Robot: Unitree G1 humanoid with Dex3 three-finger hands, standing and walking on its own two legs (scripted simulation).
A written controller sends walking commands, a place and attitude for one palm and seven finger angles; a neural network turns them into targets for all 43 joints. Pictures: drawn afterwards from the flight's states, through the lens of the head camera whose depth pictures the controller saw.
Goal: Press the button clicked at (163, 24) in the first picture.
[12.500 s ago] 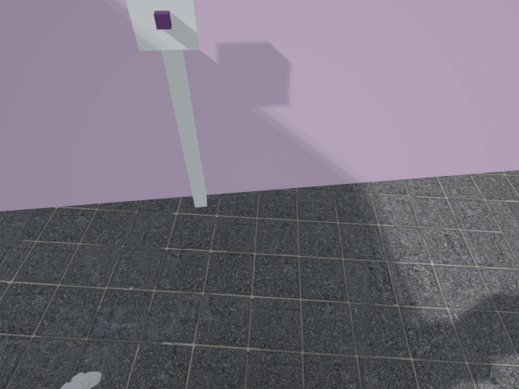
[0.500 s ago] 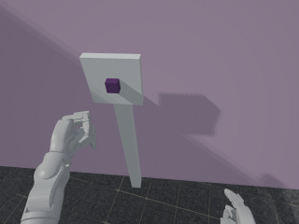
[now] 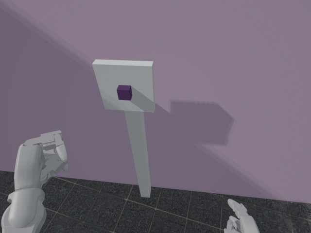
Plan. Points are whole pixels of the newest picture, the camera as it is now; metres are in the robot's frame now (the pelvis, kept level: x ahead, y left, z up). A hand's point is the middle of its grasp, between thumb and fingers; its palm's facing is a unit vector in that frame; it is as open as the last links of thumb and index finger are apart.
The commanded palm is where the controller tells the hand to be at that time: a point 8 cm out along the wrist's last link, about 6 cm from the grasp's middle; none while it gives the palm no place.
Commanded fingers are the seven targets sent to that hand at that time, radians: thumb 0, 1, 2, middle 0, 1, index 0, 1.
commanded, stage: draw the hand back to the body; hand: left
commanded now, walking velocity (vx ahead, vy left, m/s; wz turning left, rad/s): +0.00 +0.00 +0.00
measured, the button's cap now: (125, 92) +0.49 +0.16 +0.12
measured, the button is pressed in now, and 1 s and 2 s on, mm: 0 0 0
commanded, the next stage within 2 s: step back with the hand held close in 0.52 s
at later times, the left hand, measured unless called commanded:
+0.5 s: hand (42, 169) +0.18 +0.24 +0.16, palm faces +0.45 -0.82 -0.35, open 3.1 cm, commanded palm +0.13 +0.28 +0.18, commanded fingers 0.00 0.90 0.90 -1.30 -1.50 -1.30 -1.50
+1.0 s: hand (37, 176) +0.17 +0.25 +0.16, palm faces +0.33 -0.80 -0.50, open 3.1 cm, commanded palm +0.11 +0.29 +0.17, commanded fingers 0.00 0.90 0.90 -1.30 -1.50 -1.30 -1.50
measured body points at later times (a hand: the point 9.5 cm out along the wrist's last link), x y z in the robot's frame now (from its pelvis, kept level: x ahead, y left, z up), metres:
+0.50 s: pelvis +0.00 +0.00 +0.00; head -0.03 -0.02 +0.45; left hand +0.15 +0.28 +0.18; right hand +0.20 -0.21 -0.08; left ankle -0.03 +0.11 -0.74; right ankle +0.03 -0.12 -0.74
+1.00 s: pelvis -0.03 +0.01 -0.01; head -0.02 +0.01 +0.44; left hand +0.14 +0.29 +0.19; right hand +0.14 -0.24 -0.08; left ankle -0.03 +0.11 -0.74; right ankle +0.03 -0.12 -0.74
